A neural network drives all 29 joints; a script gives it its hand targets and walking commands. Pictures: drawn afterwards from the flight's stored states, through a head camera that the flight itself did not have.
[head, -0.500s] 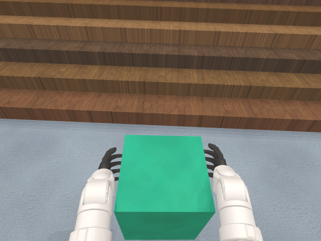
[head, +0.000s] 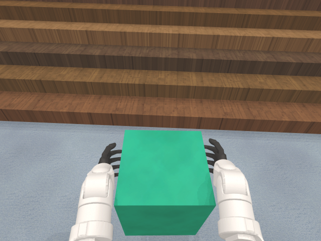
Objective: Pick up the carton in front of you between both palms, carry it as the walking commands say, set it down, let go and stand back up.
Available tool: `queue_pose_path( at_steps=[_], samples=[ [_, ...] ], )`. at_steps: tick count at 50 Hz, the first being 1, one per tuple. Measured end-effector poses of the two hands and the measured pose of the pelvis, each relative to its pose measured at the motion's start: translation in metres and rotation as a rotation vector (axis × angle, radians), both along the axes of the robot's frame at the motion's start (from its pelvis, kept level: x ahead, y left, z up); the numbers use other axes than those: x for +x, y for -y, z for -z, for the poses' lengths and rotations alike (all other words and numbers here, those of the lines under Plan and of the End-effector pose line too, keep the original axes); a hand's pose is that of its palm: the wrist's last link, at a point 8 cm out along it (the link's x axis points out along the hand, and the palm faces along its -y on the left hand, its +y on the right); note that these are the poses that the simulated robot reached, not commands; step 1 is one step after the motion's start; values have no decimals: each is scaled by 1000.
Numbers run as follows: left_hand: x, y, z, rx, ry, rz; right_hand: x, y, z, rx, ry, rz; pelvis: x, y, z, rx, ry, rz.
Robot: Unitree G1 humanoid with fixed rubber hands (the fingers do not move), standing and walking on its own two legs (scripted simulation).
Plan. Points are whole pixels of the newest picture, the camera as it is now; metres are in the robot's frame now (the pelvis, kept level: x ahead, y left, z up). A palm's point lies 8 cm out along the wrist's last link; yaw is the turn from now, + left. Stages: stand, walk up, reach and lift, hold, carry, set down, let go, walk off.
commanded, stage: hold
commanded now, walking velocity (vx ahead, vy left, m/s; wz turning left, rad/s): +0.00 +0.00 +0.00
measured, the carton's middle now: (161, 185) +0.29 +0.00 -0.03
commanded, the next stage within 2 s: carry in 0.26 s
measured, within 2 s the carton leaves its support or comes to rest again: neither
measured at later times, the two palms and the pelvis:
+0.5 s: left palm (112, 151) +0.33 +0.13 +0.07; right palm (222, 149) +0.34 -0.17 +0.07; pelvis +0.05 -0.02 -0.01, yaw +1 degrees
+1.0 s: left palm (131, 104) +0.53 +0.10 +0.08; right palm (217, 102) +0.54 -0.20 +0.08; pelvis +0.30 -0.05 -0.02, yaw +3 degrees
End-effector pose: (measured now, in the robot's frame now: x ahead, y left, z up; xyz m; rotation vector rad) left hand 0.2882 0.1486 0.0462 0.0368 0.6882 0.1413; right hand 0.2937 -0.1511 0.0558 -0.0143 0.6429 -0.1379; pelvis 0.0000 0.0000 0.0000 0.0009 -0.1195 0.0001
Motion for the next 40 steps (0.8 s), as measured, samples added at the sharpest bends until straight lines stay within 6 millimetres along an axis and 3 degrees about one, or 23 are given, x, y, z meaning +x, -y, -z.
queue_pose_path(
  at_steps=[14, 21, 26, 31, 35, 40],
  samples=[
    [5, 0, 0, 11, 2, 6, 5, 0, 0, -5, 4, -5, 7, 0, 1, 1, -29, 3],
    [22, 5, -8, 0, 47, -19, 24, 5, -5, 17, 48, -6, 24, 7, 8, 1, -120, 13],
    [47, 15, -26, -18, 92, -35, 49, 15, -20, 43, 93, 8, 54, 17, 11, -7, -166, -25],
    [73, 6, -37, -41, 94, -70, 81, 5, -35, 59, 92, -3, 93, 14, 8, 22, -201, -39],
    [96, 0, -38, -56, 82, -86, 106, 0, -35, 62, 78, -4, 131, 9, 11, 25, -213, 6],
    [136, 16, -41, -59, 11, -48, 128, 17, -31, 83, 9, 62, 183, 15, 2, -12, -226, 11]
  ],
)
